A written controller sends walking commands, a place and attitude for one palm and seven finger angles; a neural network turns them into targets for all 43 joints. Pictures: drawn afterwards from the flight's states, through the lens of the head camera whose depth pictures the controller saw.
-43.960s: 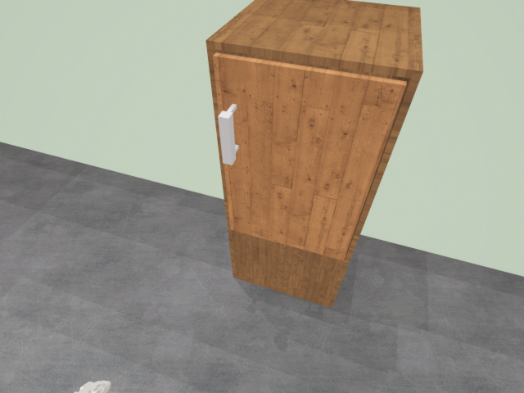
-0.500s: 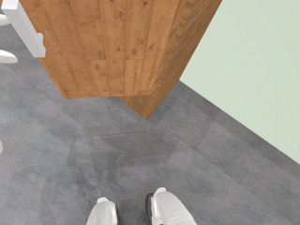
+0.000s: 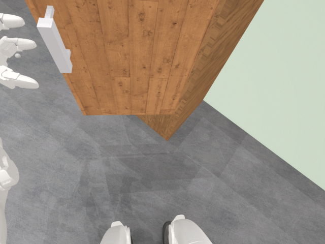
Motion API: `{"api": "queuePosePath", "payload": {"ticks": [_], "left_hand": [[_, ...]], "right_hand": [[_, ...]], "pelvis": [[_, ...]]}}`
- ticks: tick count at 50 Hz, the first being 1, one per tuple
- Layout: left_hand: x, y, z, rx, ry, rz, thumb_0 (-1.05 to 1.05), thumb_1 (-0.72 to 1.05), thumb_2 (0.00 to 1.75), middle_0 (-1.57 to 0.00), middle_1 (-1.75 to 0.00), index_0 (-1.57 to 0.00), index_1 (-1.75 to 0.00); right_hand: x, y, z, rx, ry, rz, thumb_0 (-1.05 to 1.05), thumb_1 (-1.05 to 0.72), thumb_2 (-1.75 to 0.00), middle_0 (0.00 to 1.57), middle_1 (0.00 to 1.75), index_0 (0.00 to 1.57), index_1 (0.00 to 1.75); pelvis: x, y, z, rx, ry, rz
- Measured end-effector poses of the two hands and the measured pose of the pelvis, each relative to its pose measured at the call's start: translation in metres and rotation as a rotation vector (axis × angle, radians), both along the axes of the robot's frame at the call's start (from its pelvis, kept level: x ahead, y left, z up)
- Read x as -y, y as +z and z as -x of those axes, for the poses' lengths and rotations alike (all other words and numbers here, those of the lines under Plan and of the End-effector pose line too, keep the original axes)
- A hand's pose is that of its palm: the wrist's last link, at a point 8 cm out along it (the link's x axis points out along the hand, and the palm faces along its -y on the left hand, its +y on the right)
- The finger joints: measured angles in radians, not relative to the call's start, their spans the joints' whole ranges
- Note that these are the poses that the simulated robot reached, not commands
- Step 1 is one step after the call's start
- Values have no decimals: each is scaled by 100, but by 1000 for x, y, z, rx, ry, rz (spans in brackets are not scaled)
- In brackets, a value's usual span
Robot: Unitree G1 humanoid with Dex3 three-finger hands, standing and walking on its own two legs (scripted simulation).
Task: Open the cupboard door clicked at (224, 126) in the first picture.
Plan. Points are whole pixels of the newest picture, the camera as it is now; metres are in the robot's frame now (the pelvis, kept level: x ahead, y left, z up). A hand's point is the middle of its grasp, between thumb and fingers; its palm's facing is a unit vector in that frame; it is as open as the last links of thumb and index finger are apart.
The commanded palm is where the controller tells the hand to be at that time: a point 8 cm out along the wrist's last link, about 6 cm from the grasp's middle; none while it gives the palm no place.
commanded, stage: move the hooked fingers beside the handle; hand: left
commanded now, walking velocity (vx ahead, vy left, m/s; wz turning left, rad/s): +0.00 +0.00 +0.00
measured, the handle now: (58, 41) +0.56 +0.20 +0.08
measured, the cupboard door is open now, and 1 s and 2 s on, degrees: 44 44 44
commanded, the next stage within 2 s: slide the fingers in behind the handle in 1.08 s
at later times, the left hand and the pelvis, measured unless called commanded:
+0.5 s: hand (12, 56) +0.51 +0.27 +0.10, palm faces -0.02 -1.00 -0.02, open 14.0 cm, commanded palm +0.50 +0.30 +0.08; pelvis -0.03 -0.01 -0.01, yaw +0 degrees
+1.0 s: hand (15, 55) +0.51 +0.27 +0.10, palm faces -0.02 -1.00 -0.02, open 14.0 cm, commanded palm +0.50 +0.30 +0.08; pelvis -0.02 +0.00 -0.01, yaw -1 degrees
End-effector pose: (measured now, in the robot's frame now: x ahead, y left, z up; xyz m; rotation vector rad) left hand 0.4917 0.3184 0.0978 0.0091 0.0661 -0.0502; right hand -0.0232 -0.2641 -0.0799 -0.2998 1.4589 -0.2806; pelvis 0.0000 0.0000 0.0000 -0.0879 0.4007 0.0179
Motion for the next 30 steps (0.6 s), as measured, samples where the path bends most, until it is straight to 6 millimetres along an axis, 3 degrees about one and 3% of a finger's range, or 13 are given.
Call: {"api": "queuePosePath", "payload": {"ticks": [5,10,23,30], "left_hand": [[14,-3,2,11,0,8,-1,-50,30,-30,-120,-29,-120],[21,-1,-1,36,28,13,-1,-50,30,-30,-120,-30,-120],[-4,5,8,20,46,-22,-1,-50,30,-30,-120,-30,-120],[2,-1,2,24,-1,-2,-1,-50,30,-30,-120,-29,-120]], "right_hand": [[3,-3,-10,43,20,8,0,-90,-89,20,30,21,30],[5,-6,-8,73,12,9,0,-90,-89,20,30,20,30],[5,-9,36,-15,-22,10,0,-90,-89,20,30,21,30],[7,-5,50,-57,-25,38,0,-90,-89,20,30,21,30]], "pelvis": [[1,-1,5,10,4,-3],[3,-4,11,14,-4,-7],[8,-10,25,2,-8,-4],[5,-13,28,-19,-2,2]]}}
